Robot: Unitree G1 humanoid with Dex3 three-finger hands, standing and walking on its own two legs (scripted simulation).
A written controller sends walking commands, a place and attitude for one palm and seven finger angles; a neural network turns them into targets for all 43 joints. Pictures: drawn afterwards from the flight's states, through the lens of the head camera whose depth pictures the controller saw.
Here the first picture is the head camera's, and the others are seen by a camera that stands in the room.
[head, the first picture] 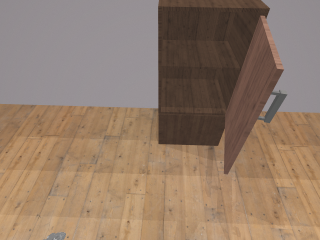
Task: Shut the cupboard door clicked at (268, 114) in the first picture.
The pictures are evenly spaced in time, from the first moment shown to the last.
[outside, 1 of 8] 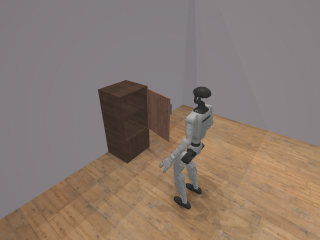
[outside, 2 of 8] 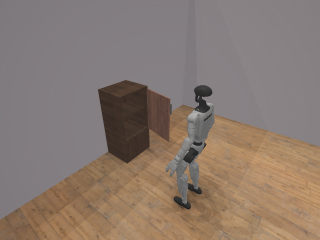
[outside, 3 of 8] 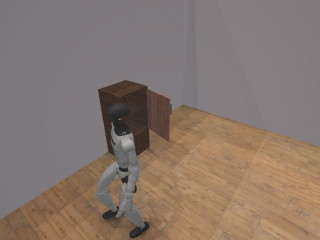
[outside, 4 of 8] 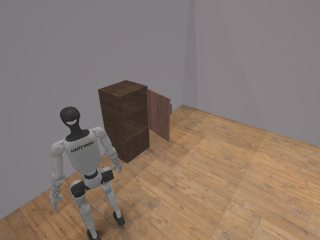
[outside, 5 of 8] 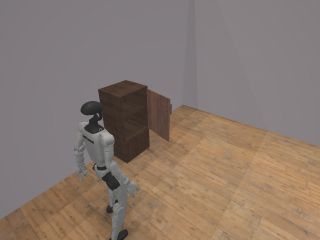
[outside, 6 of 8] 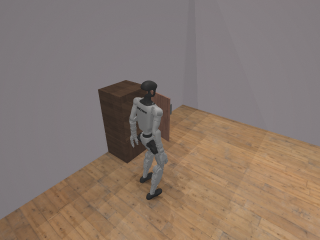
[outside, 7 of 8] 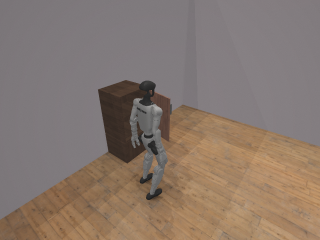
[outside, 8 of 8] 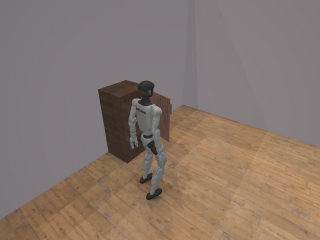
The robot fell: no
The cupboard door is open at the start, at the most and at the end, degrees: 78 78 78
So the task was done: no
